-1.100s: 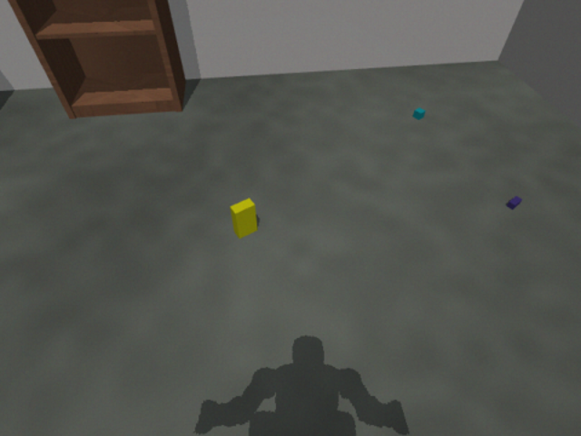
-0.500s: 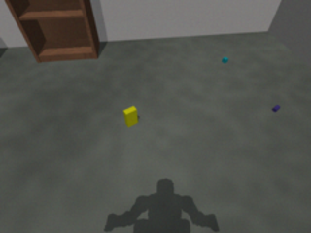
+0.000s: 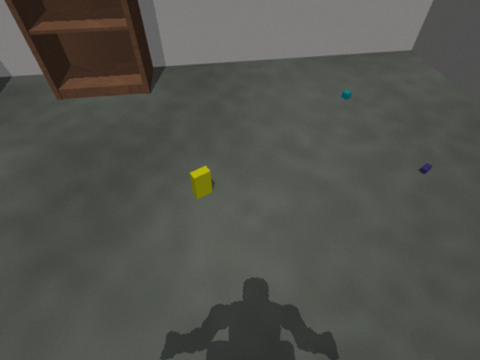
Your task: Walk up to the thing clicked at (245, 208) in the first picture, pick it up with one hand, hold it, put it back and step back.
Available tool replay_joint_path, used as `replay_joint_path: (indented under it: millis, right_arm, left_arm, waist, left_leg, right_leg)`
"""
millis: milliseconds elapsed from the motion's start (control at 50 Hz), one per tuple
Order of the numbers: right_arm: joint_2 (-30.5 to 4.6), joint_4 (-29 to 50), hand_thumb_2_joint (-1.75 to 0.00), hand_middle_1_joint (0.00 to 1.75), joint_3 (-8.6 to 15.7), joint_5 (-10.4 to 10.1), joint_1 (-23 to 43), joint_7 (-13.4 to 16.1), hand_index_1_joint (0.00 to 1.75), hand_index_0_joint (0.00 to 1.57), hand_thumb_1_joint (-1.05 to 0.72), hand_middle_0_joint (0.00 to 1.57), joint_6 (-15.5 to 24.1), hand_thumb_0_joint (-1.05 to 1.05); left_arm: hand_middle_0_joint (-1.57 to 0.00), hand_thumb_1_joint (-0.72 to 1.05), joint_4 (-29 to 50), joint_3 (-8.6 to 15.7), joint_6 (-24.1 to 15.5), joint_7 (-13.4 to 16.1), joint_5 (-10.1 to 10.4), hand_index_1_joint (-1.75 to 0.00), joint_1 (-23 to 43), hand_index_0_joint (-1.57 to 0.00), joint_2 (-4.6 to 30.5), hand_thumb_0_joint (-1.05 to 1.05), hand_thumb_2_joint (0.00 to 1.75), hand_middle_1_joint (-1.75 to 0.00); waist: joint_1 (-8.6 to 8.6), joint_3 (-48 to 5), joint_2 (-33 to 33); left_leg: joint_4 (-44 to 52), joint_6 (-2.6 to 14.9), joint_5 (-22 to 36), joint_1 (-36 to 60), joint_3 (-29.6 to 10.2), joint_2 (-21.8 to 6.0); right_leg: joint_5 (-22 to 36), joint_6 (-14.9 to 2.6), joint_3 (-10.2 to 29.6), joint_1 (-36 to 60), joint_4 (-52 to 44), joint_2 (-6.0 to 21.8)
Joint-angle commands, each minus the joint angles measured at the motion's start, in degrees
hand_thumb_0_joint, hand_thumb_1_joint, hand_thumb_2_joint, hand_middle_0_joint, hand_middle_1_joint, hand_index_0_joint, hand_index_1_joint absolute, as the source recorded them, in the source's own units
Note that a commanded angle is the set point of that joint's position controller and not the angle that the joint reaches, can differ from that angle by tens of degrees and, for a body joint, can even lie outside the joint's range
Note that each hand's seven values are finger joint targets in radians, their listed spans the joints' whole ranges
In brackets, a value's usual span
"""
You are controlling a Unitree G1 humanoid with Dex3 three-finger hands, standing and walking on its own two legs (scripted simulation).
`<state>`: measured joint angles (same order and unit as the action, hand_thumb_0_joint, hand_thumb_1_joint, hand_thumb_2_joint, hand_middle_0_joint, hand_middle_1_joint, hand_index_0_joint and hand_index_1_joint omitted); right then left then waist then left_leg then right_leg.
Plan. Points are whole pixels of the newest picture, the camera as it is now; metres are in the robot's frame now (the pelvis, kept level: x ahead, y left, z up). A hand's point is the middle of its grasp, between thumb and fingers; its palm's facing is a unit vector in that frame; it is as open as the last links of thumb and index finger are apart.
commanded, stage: stand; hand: left
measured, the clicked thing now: (201, 182) +1.10 +0.22 -0.70
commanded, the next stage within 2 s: walk up in 0.02 s
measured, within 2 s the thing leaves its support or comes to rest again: neither
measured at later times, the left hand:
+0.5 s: hand out of the picture +0.14 +0.34 -0.17, palm faces -0.04 -0.94 -0.33, open 7.4 cm
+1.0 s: hand (139, 236) +0.42 +0.25 -0.13, palm faces -0.04 -0.93 -0.37, open 7.4 cm
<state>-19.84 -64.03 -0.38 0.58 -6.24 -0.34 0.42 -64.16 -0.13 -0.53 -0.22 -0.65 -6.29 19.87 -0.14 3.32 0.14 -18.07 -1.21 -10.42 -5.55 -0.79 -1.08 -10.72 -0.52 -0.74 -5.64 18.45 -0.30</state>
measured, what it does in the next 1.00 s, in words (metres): walks ahead: left foot, then right foot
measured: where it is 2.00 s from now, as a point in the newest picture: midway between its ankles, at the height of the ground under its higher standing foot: (245, 260)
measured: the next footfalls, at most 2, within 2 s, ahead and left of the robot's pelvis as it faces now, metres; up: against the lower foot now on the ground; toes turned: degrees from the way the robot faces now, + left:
left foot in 0.32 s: +0.16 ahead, +0.16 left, +0.00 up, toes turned +4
right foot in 0.80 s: +0.39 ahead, -0.11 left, +0.00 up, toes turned -5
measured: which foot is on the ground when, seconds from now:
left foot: down 0.00-0.10, up 0.12-0.30, down 0.32-0.84, up 0.86-1.00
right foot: down 0.00-0.34, up 0.36-0.78, down 0.80-1.00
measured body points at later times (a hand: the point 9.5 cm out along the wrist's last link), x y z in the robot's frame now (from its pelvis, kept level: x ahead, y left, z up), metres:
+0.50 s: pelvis +0.11 +0.06 -0.01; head +0.11 +0.09 +0.44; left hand +0.15 +0.39 -0.15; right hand +0.15 -0.27 -0.11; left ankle +0.12 +0.16 -0.75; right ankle +0.11 -0.08 -0.69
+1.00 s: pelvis +0.32 +0.00 -0.01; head +0.33 -0.03 +0.44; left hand +0.42 +0.30 -0.10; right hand +0.36 -0.32 -0.14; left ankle +0.30 +0.15 -0.67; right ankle +0.35 -0.11 -0.75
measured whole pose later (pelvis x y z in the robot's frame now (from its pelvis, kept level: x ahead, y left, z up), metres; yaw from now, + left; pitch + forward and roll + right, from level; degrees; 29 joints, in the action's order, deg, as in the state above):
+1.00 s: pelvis +0.32 +0.00 -0.01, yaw -2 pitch -4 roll +1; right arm -23.8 -49.4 2.7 0.0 -17.7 -2.7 2.6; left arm -47.9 2.8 -4.0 -3.1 0.0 -13.0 20.5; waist 0.2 5.8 2.1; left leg -63.6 2.1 -21.1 -23.3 -0.8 -2.7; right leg -13.2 -2.2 -3.0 -13.0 29.7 1.5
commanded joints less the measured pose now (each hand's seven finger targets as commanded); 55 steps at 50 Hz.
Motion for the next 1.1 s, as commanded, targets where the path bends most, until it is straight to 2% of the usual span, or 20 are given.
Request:
replay_joint_path:
  millis: [0, 40, 80, 120, 160, 280, 300, 320, 340, 380, 440, 480, 580, 660, 760, 780, 820, 840, 920, 1080]
  right_arm:
    - [-16.7, 6.3, -0.90, 0.30, 5.6, 1.0, -1.9, -0.3, 0.30, 0.20, -0.90, 0.20, 2.2, 0.00]
    - [-16.5, 7.1, -0.90, 0.30, 6.1, 1.7, -0.4, -1.2, 0.30, 0.20, -0.90, 0.20, 2.1, 0.00]
    - [-13.8, 10.2, -0.90, 0.30, 5.8, 1.7, 4.3, -1.9, 0.30, 0.20, -0.90, 0.20, 2.2, 0.00]
    - [-13.3, 11.7, -0.90, 0.30, 6.0, 1.8, 5.9, -1.7, 0.30, 0.20, -0.90, 0.20, 2.8, 0.00]
    - [-13.3, 12.1, -0.90, 0.30, 6.3, 1.7, 3.8, -2.0, 0.30, 0.20, -0.90, 0.20, 3.5, 0.00]
    - [-14.4, 8.4, -0.90, 0.30, 9.1, 1.6, -14.3, -2.5, 0.30, 0.20, -0.90, 0.20, 3.8, 0.00]
    - [-16.8, 6.7, -0.90, 0.30, 10.4, 1.8, -21.3, -1.8, 0.30, 0.20, -0.90, 0.20, 3.9, 0.00]
    - [-21.7, 6.6, -0.90, 0.30, 11.5, 2.8, -25.5, -1.1, 0.30, 0.20, -0.90, 0.20, 4.2, 0.00]
    - [-24.0, 10.3, -0.90, 0.30, 11.5, 2.5, -18.7, -1.1, 0.30, 0.20, -0.90, 0.20, 4.7, 0.00]
    - [-22.8, 13.6, -0.90, 0.30, 10.4, 0.8, -9.6, -1.5, 0.30, 0.20, -0.90, 0.20, 4.7, 0.00]
    - [-17.9, 15.0, -0.90, 0.30, 8.7, 0.4, -9.0, -1.3, 0.30, 0.20, -0.90, 0.20, 5.5, 0.00]
    - [-17.9, 15.3, -0.90, 0.30, 8.4, 0.1, -9.7, -1.4, 0.30, 0.20, -0.90, 0.20, 5.9, 0.00]
    - [-18.5, 16.9, -0.90, 0.30, 8.6, 0.2, -10.8, -1.7, 0.30, 0.20, -0.90, 0.20, 6.0, 0.00]
    - [-18.6, 17.2, -0.90, 0.30, 8.5, 0.0, -13.7, -1.6, 0.30, 0.20, -0.90, 0.20, 5.6, 0.00]
    - [-17.1, 19.1, -0.90, 0.30, 7.9, -0.2, -14.8, -0.9, 0.30, 0.20, -0.90, 0.20, 4.6, 0.00]
    - [-14.5, 19.4, -0.90, 0.30, 6.8, -0.2, -16.7, -0.9, 0.30, 0.20, -0.90, 0.20, 4.6, 0.00]
    - [-13.8, 20.2, -0.90, 0.30, 6.1, -0.9, -19.0, -0.6, 0.30, 0.20, -0.90, 0.20, 4.3, 0.00]
    - [-17.3, 19.2, -0.90, 0.30, 6.6, -0.4, -17.0, 0.0, 0.30, 0.20, -0.90, 0.20, 4.0, 0.00]
    - [-14.8, 17.0, -0.90, 0.30, 6.5, -1.2, -18.2, -1.3, 0.30, 0.20, -0.90, 0.20, 3.5, 0.00]
    - [-13.1, 19.8, -0.90, 0.30, 7.0, 0.5, -10.2, -3.2, 0.30, 0.20, -0.90, 0.20, 3.8, 0.00]
  left_arm:
    - [-0.20, 0.90, 6.4, 6.1, -2.0, -0.8, -0.7, -0.30, -1.5, -0.20, 17.4, 0.00, 0.90, -0.30]
    - [-0.20, 0.90, 6.2, 6.8, -2.1, -1.7, -1.7, -0.30, -2.7, -0.20, 17.2, 0.00, 0.90, -0.30]
    - [-0.20, 0.90, 6.8, 7.7, -2.5, -2.0, -1.7, -0.30, -6.2, -0.20, 18.1, 0.00, 0.90, -0.30]
    - [-0.20, 0.90, 7.7, 8.7, -3.4, -1.8, -2.0, -0.30, -9.3, -0.20, 20.4, 0.00, 0.90, -0.30]
    - [-0.20, 0.90, 9.1, 8.7, -3.4, -1.8, -1.7, -0.30, -9.2, -0.20, 19.3, 0.00, 0.90, -0.30]
    - [-0.20, 0.90, 15.4, 7.1, -2.2, -3.1, -1.1, -0.30, 2.3, -0.20, 16.4, 0.00, 0.90, -0.30]
    - [-0.20, 0.90, 15.9, 6.2, -2.1, -3.1, -1.4, -0.30, 0.7, -0.20, 13.6, 0.00, 0.90, -0.30]
    - [-0.20, 0.90, 16.1, 4.9, -2.2, -2.8, -1.1, -0.30, -3.2, -0.20, 9.5, 0.00, 0.90, -0.30]
    - [-0.20, 0.90, 15.2, 5.8, -1.9, -2.3, -0.6, -0.30, -6.4, -0.20, 12.3, 0.00, 0.90, -0.30]
    - [-0.20, 0.90, 14.2, 6.2, -2.1, -2.1, -0.4, -0.30, -7.2, -0.20, 17.4, 0.00, 0.90, -0.30]
    - [-0.20, 0.90, 11.2, 6.6, -2.4, -2.7, 0.0, -0.30, -11.2, -0.20, 17.3, 0.00, 0.90, -0.30]
    - [-0.20, 0.90, 11.6, 6.5, -2.1, -3.4, -0.2, -0.30, -11.8, -0.20, 16.7, 0.00, 0.90, -0.30]
    - [-0.20, 0.90, 14.9, 6.4, -2.0, -4.8, -0.5, -0.30, -5.7, -0.20, 15.4, 0.00, 0.90, -0.30]
    - [-0.20, 0.90, 17.8, 6.1, -2.6, -5.1, -0.6, -0.30, 0.1, -0.20, 13.4, 0.00, 0.90, -0.30]
    - [-0.20, 0.90, 15.5, 7.6, -3.7, -3.9, -0.4, -0.30, -8.3, -0.20, 14.8, 0.00, 0.90, -0.30]
    - [-0.20, 0.90, 14.3, 8.7, -4.2, -3.2, -0.5, -0.30, -15.1, -0.20, 17.0, 0.00, 0.90, -0.30]
    - [-0.20, 0.90, 14.9, 10.2, -4.5, -2.4, 0.2, -0.30, -19.3, -0.20, 23.8, 0.00, 0.90, -0.30]
    - [-0.20, 0.90, 16.0, 10.2, -4.2, -2.1, 1.0, -0.30, -16.5, -0.20, 23.4, 0.00, 0.90, -0.30]
    - [-0.20, 0.90, 18.7, 7.9, -4.3, -1.4, 1.4, -0.30, -8.3, -0.20, 17.4, 0.00, 0.90, -0.30]
    - [-0.20, 0.90, 21.9, 7.9, -5.2, -2.3, -0.1, -0.30, -10.0, -0.20, 17.9, 0.00, 0.90, -0.30]
  waist:
    - [0.23, -9.9, -0.7]
    - [1.58, -1.9, -0.6]
    - [4.43, 3.6, -6.1]
    - [6.64, 5.9, -7.3]
    - [5.47, 2.3, -5.6]
    - [-6.01, -0.1, -4.6]
    - [-9.00, -3.7, 4.8]
    - [-9.92, -5.0, 19.1]
    - [-6.47, -4.5, 13.7]
    - [-2.30, 2.6, 6.0]
    - [-0.20, 3.9, 5.6]
    - [-0.01, 5.1, 7.1]
    - [-1.34, 6.6, 7.8]
    - [-3.02, 4.2, 6.7]
    - [2.04, -3.7, -0.3]
    - [5.13, -8.8, -5.8]
    - [6.24, -9.6, -17.1]
    - [6.01, -6.8, -13.2]
    - [0.29, 1.0, -8.6]
    - [2.48, 2.0, -7.4]
  left_leg:
    - [-2.8, 6.51, -20.3, 0.5, -4.9, -3.6]
    - [-5.1, 7.25, -31.5, -11.0, -6.3, -3.6]
    - [-15.2, 4.71, -21.3, -25.1, 0.7, 0.2]
    - [-25.5, 3.33, -16.5, -35.3, -1.5, -2.6]
    - [-23.7, 3.22, -17.8, -31.8, -1.6, -3.2]
    - [-9.5, 1.63, -0.3, 7.4, 4.3, 0.0]
    - [-8.0, 2.30, -3.5, 17.5, 0.8, -0.5]
    - [1.6, 5.58, -23.1, 19.9, -19.0, -12.5]
    - [10.8, 11.14, -39.6, 11.3, -38.9, -22.0]
    - [10.5, 15.68, -36.5, 0.6, -33.4, -23.0]
    - [8.7, 10.77, -20.4, -1.8, -16.2, -14.8]
    - [10.0, 10.82, -16.3, -3.9, -11.7, -13.7]
    - [11.0, 12.45, -14.2, -5.1, -5.7, -12.8]
    - [5.2, 11.53, 0.7, 0.0, -1.9, -11.9]
    - [-15.6, 8.98, 18.5, -3.9, 1.2, -9.9]
    - [-28.8, 7.30, 14.4, -8.0, 3.1, -6.5]
    - [-49.0, 3.66, -19.6, -29.2, 3.1, 3.6]
    - [-53.2, 3.66, -20.1, -30.0, -0.8, 0.3]
    - [-47.3, 3.66, -10.4, -21.9, -2.9, -3.2]
    - [-22.1, 0.52, -2.6, -20.2, 2.2, -5.1]
  right_leg:
    - [-19.2, -3.18, 5.5, 1.8, 1.8, 4.1]
    - [-32.2, -5.29, 11.1, -3.6, 0.9, 7.0]
    - [-35.7, -9.29, 20.2, 3.1, -7.2, 13.6]
    - [-21.8, -15.01, 28.4, 11.2, -11.2, 22.1]
    - [-10.6, -14.45, 23.6, 13.6, -8.6, 19.0]
    - [-19.2, -6.81, 3.4, -20.0, 5.4, 7.1]
    - [-19.6, -5.47, 0.6, -26.9, 19.0, 3.2]
    - [-25.3, -3.83, -0.2, -36.4, 37.7, -4.5]
    - [-22.5, -3.15, 7.0, -36.0, 45.2, -4.3]
    - [-16.5, -2.86, 10.6, -32.2, 45.4, 2.4]
    - [-8.3, -1.51, 9.3, -28.4, 40.4, 3.9]
    - [-4.7, 0.24, 7.1, -27.0, 38.0, 4.3]
    - [0.5, 1.46, 2.9, -25.0, 26.3, 6.0]
    - [4.3, -0.40, -0.4, -21.9, 16.2, 5.4]
    - [1.5, -3.01, -3.0, -0.8, 11.0, 1.3]
    - [-2.0, -4.30, -0.1, 8.8, 9.2, 3.0]
    - [-7.3, -13.53, 35.7, 18.6, -1.6, 23.8]
    - [-4.3, -16.62, 36.8, 14.2, -1.2, 25.3]
    - [3.3, -11.58, 12.6, -5.5, -2.4, 14.5]
    - [-4.0, -12.98, 6.1, -8.2, -3.4, 13.7]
